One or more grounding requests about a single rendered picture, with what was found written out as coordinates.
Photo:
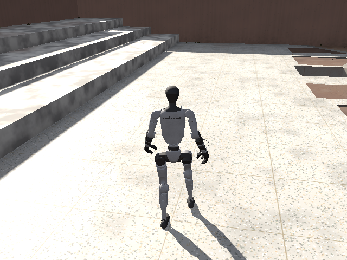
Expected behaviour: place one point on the robot right upper arm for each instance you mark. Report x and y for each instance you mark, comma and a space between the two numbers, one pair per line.
192, 123

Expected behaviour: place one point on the robot right forearm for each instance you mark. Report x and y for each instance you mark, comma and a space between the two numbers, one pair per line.
200, 144

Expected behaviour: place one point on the robot left upper arm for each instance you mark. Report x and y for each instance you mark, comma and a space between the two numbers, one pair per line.
153, 122

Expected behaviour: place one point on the robot torso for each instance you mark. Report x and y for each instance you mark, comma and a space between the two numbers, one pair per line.
172, 126

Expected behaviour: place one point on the robot left forearm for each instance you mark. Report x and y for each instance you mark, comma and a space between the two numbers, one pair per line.
148, 140

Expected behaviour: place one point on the robot right hand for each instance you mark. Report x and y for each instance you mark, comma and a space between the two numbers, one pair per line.
204, 155

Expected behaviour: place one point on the left robot thigh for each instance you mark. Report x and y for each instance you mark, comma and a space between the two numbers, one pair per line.
160, 160

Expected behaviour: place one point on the robot left hand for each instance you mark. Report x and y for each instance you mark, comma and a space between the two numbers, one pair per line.
147, 148

